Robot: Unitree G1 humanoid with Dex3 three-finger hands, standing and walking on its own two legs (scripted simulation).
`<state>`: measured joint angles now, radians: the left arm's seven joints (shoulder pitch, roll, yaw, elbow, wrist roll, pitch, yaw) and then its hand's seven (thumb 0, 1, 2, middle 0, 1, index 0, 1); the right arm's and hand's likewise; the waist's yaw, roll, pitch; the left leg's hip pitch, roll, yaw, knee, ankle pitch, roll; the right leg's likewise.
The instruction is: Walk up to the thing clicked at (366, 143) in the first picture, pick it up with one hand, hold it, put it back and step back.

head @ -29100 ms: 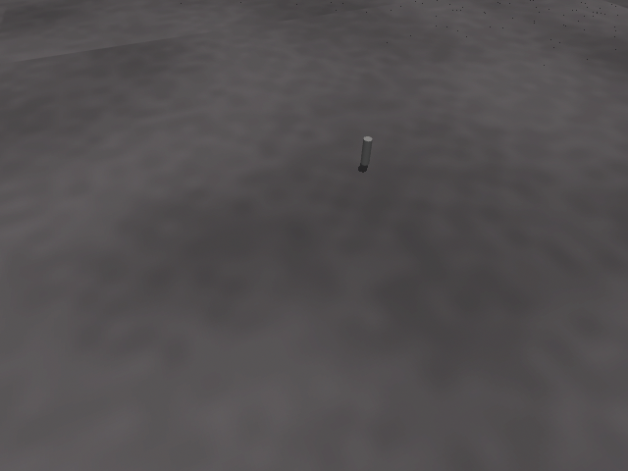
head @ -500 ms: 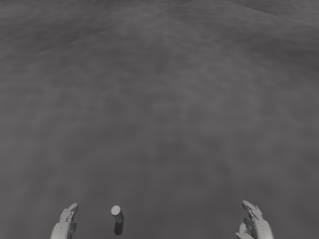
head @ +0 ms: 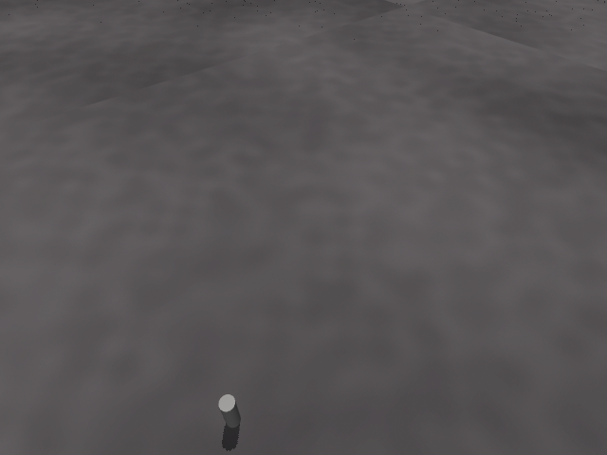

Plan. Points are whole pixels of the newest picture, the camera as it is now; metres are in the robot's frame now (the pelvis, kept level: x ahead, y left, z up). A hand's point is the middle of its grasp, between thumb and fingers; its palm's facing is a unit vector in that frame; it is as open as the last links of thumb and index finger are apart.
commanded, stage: stand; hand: left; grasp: from the side
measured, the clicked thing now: (230, 411) +0.39 +0.21 -0.68
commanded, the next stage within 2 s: step back in 1.82 s
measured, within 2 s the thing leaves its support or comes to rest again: neither
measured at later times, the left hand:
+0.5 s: hand out of the picture +0.01 +0.26 -0.14, palm faces -0.01 -0.94 -0.35, open 7.4 cm
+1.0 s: hand out of the picture +0.03 +0.24 -0.14, palm faces -0.03 -0.94 -0.33, open 7.4 cm
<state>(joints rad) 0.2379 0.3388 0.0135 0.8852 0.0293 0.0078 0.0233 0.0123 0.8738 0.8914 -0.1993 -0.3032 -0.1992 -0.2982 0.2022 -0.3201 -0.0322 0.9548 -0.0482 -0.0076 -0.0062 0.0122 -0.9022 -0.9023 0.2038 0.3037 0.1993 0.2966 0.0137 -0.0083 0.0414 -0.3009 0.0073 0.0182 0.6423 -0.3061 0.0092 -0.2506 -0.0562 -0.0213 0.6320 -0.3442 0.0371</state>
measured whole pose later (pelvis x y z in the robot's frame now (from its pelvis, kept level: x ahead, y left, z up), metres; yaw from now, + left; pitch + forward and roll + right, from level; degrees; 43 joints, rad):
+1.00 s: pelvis -0.02 -0.01 +0.02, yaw +0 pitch -3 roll +0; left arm 0.17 0.32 -0.01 1.15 0.02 -0.01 0.00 0.01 0.90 0.90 -0.20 -0.30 -0.20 -0.30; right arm 0.15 -0.33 -0.01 1.16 -0.02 0.00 0.01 0.01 -0.90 -0.90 0.20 0.30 0.20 0.30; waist 0.00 0.01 0.05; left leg -0.17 0.01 0.02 0.37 -0.14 0.00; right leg -0.14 -0.04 -0.02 0.39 -0.19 0.03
